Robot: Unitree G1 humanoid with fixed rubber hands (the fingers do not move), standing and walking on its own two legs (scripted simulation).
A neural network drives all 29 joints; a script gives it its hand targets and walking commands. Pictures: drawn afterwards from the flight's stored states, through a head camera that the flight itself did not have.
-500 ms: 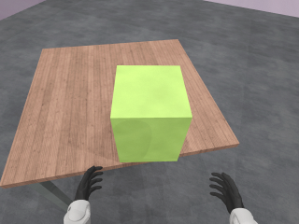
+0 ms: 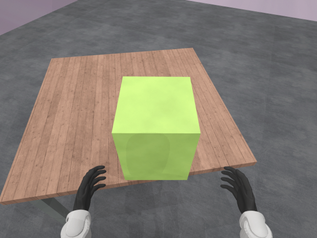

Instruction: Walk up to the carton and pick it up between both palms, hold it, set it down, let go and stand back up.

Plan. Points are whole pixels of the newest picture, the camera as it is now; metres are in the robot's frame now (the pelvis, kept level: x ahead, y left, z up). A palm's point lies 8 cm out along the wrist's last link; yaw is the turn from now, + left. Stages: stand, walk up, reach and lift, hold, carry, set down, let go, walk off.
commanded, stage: reach and lift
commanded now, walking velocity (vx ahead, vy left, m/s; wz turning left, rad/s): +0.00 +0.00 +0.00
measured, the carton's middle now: (156, 130) +0.41 +0.03 +0.00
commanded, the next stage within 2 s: none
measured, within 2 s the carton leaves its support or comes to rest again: neither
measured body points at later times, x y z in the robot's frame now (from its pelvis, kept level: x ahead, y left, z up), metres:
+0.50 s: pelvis +0.00 +0.00 +0.01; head -0.01 +0.01 +0.46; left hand +0.30 +0.21 +0.02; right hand +0.29 -0.20 +0.02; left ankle +0.02 +0.10 -0.73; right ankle -0.04 -0.07 -0.73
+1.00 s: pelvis -0.01 +0.01 +0.01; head +0.01 +0.02 +0.46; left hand +0.37 +0.20 +0.10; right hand +0.36 -0.20 +0.08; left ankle +0.02 +0.10 -0.73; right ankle -0.04 -0.07 -0.73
